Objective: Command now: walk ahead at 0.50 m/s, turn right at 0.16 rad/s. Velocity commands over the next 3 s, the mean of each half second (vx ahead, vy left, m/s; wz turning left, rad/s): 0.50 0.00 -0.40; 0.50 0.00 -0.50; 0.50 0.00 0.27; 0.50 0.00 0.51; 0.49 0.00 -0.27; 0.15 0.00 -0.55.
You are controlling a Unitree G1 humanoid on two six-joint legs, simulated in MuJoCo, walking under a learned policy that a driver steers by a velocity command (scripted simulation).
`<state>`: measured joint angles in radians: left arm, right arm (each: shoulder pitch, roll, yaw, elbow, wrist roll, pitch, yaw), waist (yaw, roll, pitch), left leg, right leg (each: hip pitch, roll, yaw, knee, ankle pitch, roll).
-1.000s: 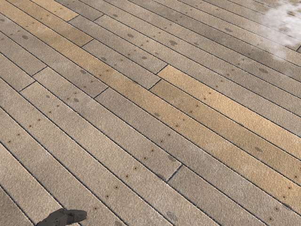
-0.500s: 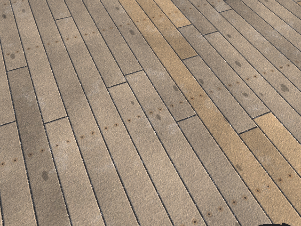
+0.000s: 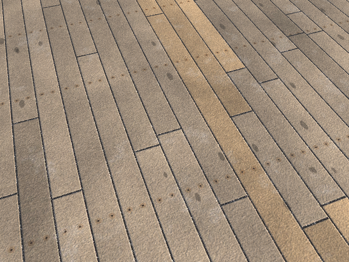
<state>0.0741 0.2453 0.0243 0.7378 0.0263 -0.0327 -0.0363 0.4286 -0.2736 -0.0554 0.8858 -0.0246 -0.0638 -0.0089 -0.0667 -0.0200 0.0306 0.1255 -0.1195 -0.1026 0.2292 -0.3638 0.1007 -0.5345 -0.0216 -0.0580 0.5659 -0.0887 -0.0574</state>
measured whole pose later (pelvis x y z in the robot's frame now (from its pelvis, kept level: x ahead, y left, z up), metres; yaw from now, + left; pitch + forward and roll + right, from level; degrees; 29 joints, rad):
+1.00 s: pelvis +0.53 -0.10 +0.01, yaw -31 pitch +2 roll +1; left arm 0.04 0.26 0.03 0.72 0.04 0.00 -0.07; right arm 0.43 -0.24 -0.03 0.91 -0.01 -0.09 0.00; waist -0.08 -0.04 0.04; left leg 0.06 -0.01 0.19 0.22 -0.31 0.02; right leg -0.59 -0.03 -0.02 0.67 -0.09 -0.06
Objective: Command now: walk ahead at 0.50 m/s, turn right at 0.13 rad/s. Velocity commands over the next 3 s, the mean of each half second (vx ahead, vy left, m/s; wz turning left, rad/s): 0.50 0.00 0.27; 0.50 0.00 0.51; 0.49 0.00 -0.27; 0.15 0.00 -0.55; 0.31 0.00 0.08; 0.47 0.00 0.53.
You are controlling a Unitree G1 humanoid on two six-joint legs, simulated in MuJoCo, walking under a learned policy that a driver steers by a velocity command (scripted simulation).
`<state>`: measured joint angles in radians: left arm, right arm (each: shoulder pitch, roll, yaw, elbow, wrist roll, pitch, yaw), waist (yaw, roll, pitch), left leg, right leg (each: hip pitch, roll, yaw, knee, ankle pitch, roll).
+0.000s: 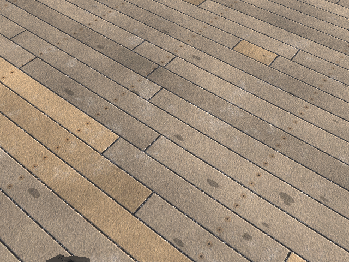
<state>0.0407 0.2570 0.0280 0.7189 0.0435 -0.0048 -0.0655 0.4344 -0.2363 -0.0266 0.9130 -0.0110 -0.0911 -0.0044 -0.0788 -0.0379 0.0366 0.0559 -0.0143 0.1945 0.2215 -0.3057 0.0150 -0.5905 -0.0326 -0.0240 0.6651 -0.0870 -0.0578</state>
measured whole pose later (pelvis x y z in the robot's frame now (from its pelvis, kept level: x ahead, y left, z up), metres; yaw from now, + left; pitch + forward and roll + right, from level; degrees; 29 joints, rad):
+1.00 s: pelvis +0.51 +0.09 +0.00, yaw +28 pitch +1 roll +1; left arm 0.08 0.25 0.03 0.76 0.04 -0.02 -0.02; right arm 0.39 -0.27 -0.07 0.90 0.00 -0.05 0.01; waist -0.06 -0.04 0.04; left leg -0.02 -0.15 -0.10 0.26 -0.24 0.12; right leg -0.64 -0.11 0.02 0.73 -0.04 0.04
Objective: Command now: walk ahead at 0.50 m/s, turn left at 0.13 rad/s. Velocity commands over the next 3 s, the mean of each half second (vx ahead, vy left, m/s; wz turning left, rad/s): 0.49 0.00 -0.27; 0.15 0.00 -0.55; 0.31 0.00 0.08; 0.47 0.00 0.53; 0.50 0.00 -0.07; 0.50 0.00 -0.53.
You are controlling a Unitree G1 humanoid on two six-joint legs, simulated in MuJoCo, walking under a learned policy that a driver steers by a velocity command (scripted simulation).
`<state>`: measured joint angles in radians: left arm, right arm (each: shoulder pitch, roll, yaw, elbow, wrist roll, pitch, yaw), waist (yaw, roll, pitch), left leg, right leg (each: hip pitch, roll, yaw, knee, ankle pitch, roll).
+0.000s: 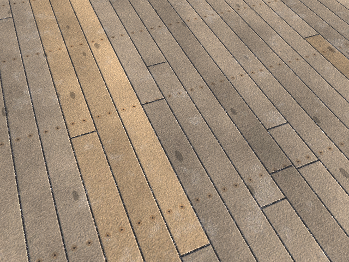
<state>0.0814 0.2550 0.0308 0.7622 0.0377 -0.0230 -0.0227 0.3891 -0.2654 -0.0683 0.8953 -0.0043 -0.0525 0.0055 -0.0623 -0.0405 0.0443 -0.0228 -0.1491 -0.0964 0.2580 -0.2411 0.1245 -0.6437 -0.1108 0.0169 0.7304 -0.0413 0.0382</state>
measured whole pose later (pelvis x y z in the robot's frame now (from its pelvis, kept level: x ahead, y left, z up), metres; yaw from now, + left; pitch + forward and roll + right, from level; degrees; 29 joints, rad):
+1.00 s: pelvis +0.40 -0.06 +0.00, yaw -30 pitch +0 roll +0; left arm 0.19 0.30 0.07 0.75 0.02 0.09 -0.03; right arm 0.21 -0.26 -0.03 0.76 -0.03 0.00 -0.03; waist -0.01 -0.02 0.07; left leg -0.30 0.05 0.15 0.43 -0.13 0.04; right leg -0.45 0.00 0.01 0.93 -0.41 0.02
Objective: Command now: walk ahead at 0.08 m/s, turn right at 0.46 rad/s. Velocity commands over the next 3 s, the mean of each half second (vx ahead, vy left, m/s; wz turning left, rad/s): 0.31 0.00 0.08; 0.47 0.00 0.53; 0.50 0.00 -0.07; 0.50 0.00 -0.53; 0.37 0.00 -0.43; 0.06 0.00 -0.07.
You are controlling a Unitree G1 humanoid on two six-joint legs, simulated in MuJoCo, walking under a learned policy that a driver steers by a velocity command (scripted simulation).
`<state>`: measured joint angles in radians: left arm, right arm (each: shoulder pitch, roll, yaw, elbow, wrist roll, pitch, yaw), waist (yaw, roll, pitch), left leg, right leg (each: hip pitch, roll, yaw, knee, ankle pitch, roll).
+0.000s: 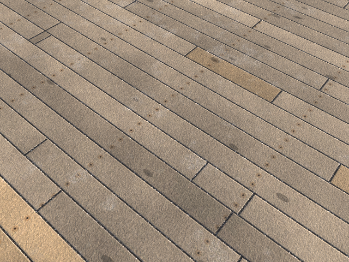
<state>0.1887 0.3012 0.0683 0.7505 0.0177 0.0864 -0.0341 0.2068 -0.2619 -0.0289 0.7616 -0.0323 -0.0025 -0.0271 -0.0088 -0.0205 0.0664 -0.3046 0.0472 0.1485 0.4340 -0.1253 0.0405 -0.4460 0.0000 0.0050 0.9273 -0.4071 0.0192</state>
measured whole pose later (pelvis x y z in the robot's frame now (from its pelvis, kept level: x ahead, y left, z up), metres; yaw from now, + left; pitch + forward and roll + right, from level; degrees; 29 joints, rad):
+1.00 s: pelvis +0.37 +0.08 +0.01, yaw +24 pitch +1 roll +0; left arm 0.11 0.27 0.03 0.75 0.05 -0.03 -0.03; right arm 0.38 -0.27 -0.07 0.85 0.00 -0.04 0.01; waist -0.05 -0.04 0.04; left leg -0.06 -0.15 -0.11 0.29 -0.23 0.13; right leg -0.69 -0.12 0.04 0.81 -0.07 0.05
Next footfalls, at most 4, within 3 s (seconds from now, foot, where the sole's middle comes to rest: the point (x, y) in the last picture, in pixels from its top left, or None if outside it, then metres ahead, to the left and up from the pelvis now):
0.10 right None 0.03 -0.11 -0.78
0.64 left None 0.33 0.11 -0.78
1.18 right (154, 205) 0.69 0.09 -0.78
1.68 left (95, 167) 0.87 0.36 -0.78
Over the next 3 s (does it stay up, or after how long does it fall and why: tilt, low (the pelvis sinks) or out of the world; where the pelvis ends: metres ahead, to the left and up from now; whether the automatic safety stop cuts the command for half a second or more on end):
stays up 1.20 0.23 0.01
